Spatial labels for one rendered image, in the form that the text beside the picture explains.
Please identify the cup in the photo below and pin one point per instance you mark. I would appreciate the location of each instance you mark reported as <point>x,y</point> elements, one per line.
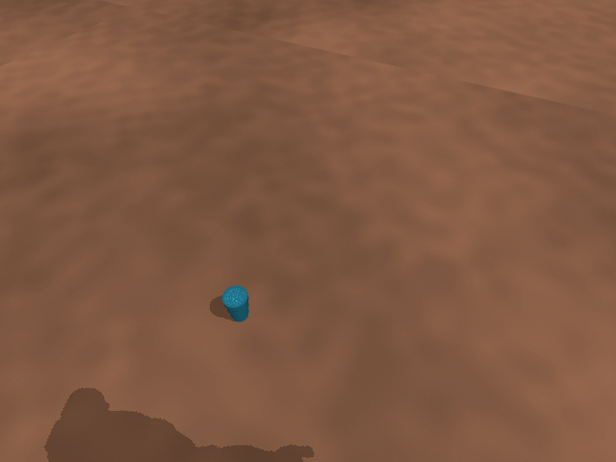
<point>235,300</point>

